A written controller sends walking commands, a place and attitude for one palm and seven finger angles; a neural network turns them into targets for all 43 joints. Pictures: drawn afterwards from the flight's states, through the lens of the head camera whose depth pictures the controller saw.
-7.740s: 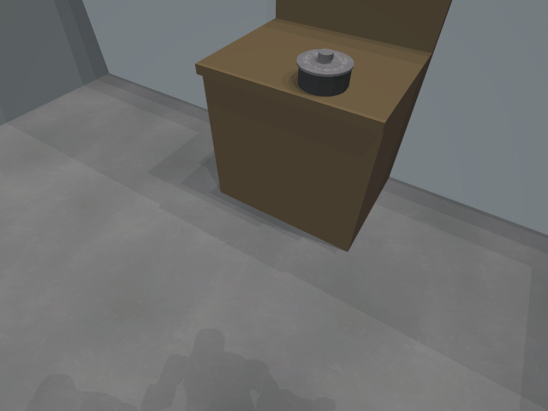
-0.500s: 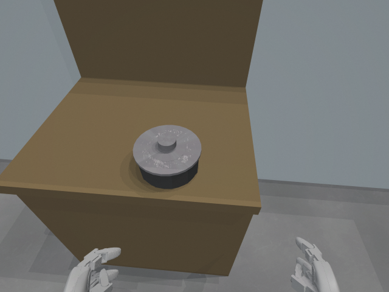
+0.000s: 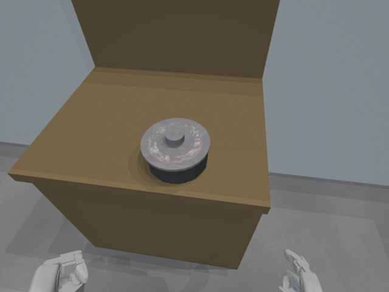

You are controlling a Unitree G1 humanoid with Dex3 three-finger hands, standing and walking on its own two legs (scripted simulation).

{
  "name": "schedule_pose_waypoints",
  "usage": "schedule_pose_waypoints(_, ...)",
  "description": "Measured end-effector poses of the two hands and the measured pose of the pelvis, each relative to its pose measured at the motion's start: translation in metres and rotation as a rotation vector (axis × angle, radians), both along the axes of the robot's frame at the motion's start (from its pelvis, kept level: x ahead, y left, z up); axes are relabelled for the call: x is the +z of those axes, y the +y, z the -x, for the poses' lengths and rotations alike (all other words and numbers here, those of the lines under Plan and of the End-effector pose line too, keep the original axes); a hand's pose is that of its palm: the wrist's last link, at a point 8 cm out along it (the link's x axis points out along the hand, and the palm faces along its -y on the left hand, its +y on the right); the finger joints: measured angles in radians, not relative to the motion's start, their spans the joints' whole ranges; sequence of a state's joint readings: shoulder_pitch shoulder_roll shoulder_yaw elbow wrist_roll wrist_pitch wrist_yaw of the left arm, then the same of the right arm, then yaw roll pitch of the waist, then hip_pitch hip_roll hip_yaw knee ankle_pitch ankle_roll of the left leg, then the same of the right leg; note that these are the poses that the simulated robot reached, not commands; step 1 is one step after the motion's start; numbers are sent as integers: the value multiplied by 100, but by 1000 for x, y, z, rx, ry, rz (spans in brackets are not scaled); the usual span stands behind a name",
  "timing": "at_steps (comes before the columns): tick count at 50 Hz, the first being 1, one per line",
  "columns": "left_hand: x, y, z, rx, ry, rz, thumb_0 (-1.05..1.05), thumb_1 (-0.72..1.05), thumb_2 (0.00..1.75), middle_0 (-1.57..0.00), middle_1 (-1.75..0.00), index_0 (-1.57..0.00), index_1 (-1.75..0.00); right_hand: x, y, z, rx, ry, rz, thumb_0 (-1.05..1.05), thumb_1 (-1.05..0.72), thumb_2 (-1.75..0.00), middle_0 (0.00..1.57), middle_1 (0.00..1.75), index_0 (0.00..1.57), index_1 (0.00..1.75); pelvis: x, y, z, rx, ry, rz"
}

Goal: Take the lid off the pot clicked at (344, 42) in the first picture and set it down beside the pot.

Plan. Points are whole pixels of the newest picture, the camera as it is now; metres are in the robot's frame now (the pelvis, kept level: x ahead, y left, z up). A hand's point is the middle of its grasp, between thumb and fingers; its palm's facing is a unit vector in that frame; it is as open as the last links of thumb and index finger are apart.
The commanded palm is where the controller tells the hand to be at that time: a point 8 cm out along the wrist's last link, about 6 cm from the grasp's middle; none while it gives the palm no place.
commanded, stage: raise the hand higher, near the body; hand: left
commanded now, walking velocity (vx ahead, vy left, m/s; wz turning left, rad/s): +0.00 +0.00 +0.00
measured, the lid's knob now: (174, 136) +0.47 +0.11 +0.03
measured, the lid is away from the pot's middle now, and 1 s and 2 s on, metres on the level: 0.00 0.00 0.00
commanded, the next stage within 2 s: reach forward and open the fingers in 0.68 s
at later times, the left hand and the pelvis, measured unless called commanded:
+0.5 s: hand (67, 255) +0.16 +0.24 +0.06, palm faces +0.30 -0.87 -0.39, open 3.1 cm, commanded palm +0.11 +0.27 +0.09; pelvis +0.01 +0.01 +0.00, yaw +0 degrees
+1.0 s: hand (45, 232) +0.18 +0.28 +0.09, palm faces -0.03 -0.13 -0.99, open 2.9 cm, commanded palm +0.16 +0.28 +0.14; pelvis +0.00 +0.01 +0.00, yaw -2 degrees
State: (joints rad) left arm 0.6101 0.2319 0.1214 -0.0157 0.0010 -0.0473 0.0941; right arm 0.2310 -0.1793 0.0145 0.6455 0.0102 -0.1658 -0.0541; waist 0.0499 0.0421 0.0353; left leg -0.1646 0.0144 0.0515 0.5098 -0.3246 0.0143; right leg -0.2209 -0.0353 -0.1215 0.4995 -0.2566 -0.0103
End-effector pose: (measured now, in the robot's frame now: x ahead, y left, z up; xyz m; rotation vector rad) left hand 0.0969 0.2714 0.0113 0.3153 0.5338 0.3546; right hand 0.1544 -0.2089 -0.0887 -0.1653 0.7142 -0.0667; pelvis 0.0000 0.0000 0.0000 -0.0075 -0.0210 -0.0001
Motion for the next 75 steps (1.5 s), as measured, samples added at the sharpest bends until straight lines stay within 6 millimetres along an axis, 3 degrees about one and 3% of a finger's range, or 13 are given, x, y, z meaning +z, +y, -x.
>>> schedule_pose_waypoints(5,14,1,-9,-27,-49,-28,1,90,90,-129,-149,-128,-149,0,-11,2,-30,-3,20,2,-91,-90,20,30,20,30,1,1,-3,-7,-4,-1)
schedule_pose_waypoints(11,32,0,-16,-54,-123,-51,1,90,90,-129,-149,-129,-149,12,-17,-14,-46,-64,36,2,-91,-90,20,30,20,30,1,2,-5,-13,-11,0)
schedule_pose_waypoints(23,67,6,-23,-67,-266,-96,1,90,90,-130,-149,-129,-150,31,4,-47,29,-162,19,1,-91,-90,20,30,20,30,3,6,-6,-7,-26,4)
schedule_pose_waypoints(31,91,9,-32,-84,-354,-133,1,89,90,-130,-149,-129,-150,26,19,-43,66,-138,-9,1,-91,-90,20,30,20,30,4,9,-6,-3,-32,6)
schedule_pose_waypoints(40,118,12,-43,-114,-446,-189,1,89,90,-130,-149,-130,-150,17,18,-29,56,-89,-8,1,-91,-90,20,30,20,30,4,11,-7,-6,-37,7)
schedule_pose_waypoints(45,129,8,-56,-301,-239,-723,1,87,90,-129,-147,-128,-147,8,11,-29,93,-2,5,1,-91,-90,20,30,20,30,1,12,-2,-23,6,0)
schedule_pose_waypoints(48,129,8,-62,-421,-96,-967,1,82,92,-127,-142,-127,-142,2,6,-33,88,46,-1,1,-91,-90,20,30,20,30,1,11,0,-37,25,-3)
schedule_pose_waypoints(51,129,12,-69,-514,19,-1088,1,76,95,-125,-134,-124,-134,-1,1,-40,71,65,-13,1,-91,-90,20,30,20,30,1,11,1,-34,32,-3)
schedule_pose_waypoints(56,128,13,-77,-633,142,-1075,0,62,102,-120,-118,-120,-118,2,-4,-49,46,46,-26,1,-91,-90,20,30,20,30,4,10,-1,-14,34,-1)
schedule_pose_waypoints(61,133,6,-88,-749,152,-1059,0,48,110,-115,-101,-115,-101,4,-7,-50,50,40,-13,1,-91,-90,19,30,20,30,6,8,1,3,32,1)
schedule_pose_waypoints(75,142,2,-116,-792,64,-1086,0,10,121,-99,-52,-98,-52,-7,-9,-15,36,140,-20,1,-91,-90,19,30,20,30,8,10,12,4,29,-3)
